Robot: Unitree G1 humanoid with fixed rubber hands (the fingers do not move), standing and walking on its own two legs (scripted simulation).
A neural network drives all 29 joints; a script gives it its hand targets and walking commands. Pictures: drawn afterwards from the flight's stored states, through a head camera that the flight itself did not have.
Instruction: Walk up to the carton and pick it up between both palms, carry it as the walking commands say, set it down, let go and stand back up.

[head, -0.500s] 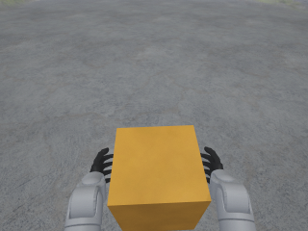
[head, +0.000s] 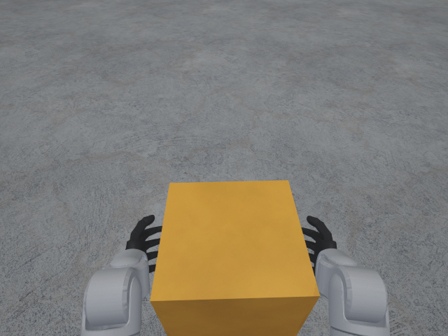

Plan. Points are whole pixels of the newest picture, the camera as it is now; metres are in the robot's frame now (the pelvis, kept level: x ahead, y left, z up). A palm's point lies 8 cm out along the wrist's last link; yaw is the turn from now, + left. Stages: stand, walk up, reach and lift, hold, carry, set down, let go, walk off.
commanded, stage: carry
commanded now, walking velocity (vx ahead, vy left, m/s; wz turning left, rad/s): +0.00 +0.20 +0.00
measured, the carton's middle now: (230, 268) +0.27 -0.01 +0.01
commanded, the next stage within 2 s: none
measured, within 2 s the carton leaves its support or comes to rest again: neither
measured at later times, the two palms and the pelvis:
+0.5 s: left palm (74, 282) +0.21 +0.22 +0.09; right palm (282, 295) +0.19 -0.08 +0.08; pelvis -0.05 +0.10 +0.01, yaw -3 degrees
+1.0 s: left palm out of the picture +0.18 +0.36 +0.10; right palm out of the picture +0.14 +0.06 +0.09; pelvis -0.10 +0.24 +0.00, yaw -7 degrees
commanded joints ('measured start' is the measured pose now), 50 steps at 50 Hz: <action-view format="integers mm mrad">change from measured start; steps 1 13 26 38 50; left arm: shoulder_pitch -509 -490 -453 -573 -436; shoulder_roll -912 -885 -902 -929 -894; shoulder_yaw -665 -677 -643 -724 -637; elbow -176 -140 -184 -199 -98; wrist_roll -424 -453 -416 -471 -405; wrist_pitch -29 -14 -31 -31 -22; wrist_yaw -245 -260 -255 -267 -264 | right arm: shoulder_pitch -578 -493 -578 -508 -532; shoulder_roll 942 886 921 909 869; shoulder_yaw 762 710 771 706 729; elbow -131 -127 -170 -161 -116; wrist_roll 447 380 450 388 402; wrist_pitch -32 -29 -34 -51 -34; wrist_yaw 284 265 274 276 287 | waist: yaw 26 24 36 -3 40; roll -114 135 -242 135 -148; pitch -280 -292 -260 -283 -267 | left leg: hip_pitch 169 275 10 379 -138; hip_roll -22 204 -19 219 100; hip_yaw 36 -97 29 -177 -64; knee -234 -240 -72 -350 -225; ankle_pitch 82 608 34 492 173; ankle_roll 11 157 -48 156 -104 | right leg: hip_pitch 157 88 336 -176 534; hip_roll -70 94 -175 81 -205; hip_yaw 52 -85 75 -17 268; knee -95 -29 -188 472 -309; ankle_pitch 139 -92 333 -322 -163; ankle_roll -98 -63 -143 -27 -172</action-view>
